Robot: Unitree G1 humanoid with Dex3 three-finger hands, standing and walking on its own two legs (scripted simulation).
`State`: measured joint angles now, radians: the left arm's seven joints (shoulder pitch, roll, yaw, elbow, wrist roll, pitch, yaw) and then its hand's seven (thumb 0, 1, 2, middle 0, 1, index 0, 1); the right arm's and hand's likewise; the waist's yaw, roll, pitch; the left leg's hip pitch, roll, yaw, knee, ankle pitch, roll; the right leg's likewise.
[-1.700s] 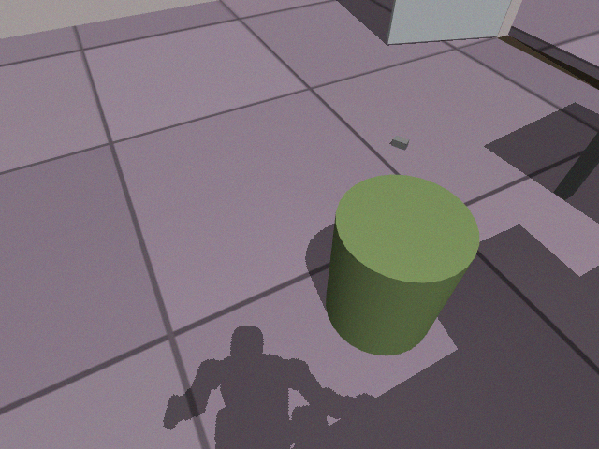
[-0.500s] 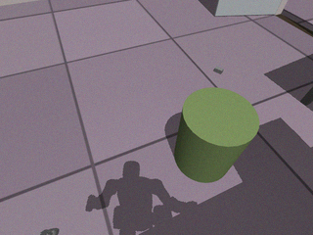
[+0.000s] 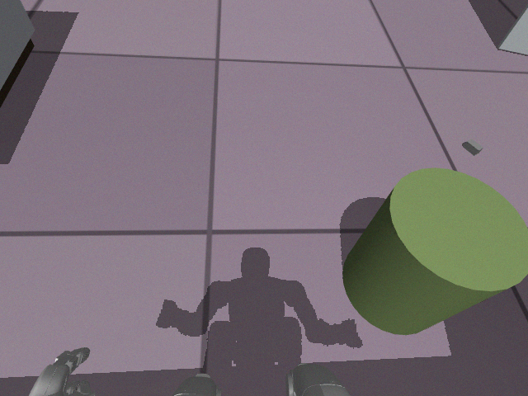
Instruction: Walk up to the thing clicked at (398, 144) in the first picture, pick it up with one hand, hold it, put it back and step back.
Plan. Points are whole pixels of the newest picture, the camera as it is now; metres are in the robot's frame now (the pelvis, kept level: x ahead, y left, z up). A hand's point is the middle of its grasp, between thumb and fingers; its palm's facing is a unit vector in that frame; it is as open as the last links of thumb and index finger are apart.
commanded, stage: walk up
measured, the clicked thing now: (472, 147) +1.28 -1.23 -0.73
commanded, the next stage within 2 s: stand in 1.74 s
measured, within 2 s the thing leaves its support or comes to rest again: neither
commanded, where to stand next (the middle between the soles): +0.06 -0.02 m, yaw +28 degrees
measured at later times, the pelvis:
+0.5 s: pelvis -0.03 -0.03 +0.00, yaw +19 degrees
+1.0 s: pelvis -0.03 -0.03 +0.00, yaw +29 degrees
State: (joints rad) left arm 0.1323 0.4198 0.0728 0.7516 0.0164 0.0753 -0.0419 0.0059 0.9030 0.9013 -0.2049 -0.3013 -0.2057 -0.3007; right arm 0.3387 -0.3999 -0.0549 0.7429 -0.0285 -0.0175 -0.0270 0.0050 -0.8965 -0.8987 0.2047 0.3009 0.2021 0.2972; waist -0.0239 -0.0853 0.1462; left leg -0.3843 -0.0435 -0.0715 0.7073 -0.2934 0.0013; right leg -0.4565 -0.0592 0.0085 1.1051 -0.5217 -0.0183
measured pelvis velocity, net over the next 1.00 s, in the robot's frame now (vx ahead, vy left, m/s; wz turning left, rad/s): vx -0.03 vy -0.03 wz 0.50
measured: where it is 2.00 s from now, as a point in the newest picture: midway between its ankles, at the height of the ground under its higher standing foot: outside the picture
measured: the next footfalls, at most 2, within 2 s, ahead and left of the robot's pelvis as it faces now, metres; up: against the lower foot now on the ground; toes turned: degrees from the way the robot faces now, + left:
right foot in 0.14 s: +0.05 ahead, -0.16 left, +0.00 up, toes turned +6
left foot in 0.48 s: -0.02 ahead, +0.10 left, +0.00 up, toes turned +27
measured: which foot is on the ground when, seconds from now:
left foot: down 0.00-0.16, up 0.18-0.46, down 0.48-1.00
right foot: up 0.00-0.12, down 0.14-0.50, up 0.52-0.72, down 0.74-1.00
